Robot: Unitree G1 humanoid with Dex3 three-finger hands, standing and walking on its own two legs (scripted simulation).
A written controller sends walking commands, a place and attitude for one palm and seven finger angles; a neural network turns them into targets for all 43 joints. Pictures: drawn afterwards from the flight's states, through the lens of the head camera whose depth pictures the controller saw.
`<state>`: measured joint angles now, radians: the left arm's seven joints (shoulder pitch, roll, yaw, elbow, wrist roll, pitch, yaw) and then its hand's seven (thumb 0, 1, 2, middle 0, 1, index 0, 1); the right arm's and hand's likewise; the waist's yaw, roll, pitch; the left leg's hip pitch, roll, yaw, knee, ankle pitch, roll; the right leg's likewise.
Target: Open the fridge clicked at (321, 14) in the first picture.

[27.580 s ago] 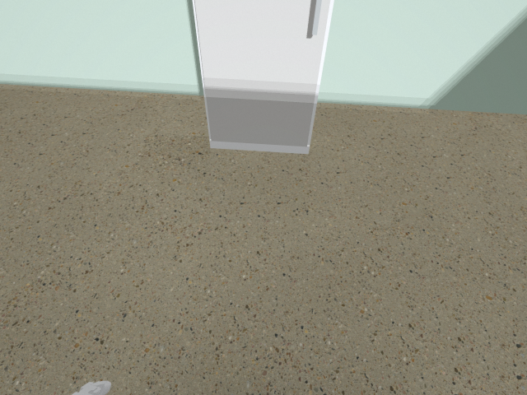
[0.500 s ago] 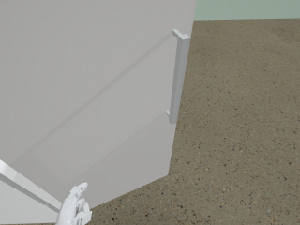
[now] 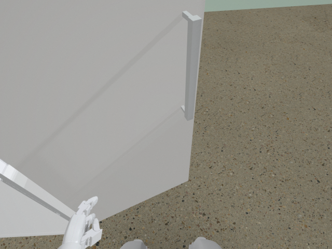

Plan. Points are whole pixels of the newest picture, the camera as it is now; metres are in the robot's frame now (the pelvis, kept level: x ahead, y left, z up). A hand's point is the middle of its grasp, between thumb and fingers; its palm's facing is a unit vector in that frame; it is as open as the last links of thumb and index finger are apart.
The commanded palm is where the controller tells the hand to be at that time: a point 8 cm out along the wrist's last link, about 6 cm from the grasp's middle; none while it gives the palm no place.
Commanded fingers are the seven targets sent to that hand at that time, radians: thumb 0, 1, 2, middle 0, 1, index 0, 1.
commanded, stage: step back with the hand held close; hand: right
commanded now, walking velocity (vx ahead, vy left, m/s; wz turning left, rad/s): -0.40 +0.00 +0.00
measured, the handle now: (187, 75) +0.51 -0.04 +0.14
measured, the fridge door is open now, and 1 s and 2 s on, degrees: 68 68 68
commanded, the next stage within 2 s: stop stepping back and stand still in 0.72 s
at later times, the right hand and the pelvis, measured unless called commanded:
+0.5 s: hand out of the picture +0.16 -0.29 +0.22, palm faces +0.46 +0.80 -0.38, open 7.4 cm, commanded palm +0.10 -0.32 +0.20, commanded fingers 0.00 -0.90 -0.90 0.20 0.30 0.20 0.30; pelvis -0.05 -0.02 +0.02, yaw +2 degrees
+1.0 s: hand out of the picture +0.05 -0.32 +0.22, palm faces +0.28 +0.82 -0.50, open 7.4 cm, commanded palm +0.00 -0.37 +0.20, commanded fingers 0.00 -0.90 -0.90 0.20 0.30 0.20 0.30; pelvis -0.16 -0.08 +0.03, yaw +5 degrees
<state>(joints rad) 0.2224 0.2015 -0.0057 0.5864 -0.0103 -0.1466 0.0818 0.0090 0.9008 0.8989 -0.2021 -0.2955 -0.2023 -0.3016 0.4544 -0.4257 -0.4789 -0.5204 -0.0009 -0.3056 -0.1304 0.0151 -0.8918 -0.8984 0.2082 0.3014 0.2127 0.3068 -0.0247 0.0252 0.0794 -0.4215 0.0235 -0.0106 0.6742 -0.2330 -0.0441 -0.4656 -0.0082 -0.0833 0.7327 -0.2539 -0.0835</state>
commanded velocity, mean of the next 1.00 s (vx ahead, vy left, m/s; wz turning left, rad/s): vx -0.26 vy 0.02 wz -0.03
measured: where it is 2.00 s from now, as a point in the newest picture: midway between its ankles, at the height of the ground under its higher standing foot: outside the picture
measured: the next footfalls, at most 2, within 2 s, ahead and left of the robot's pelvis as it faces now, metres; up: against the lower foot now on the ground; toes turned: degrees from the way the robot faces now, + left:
left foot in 0.58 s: -0.11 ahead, +0.14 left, +0.00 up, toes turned +8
right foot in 0.74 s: +0.02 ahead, -0.12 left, +0.00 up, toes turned +7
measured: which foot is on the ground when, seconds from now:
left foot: down 0.00-0.28, up 0.30-0.56, down 0.58-0.74, up 0.76-1.00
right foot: down 0.00-0.58, up 0.60-0.72, down 0.74-1.00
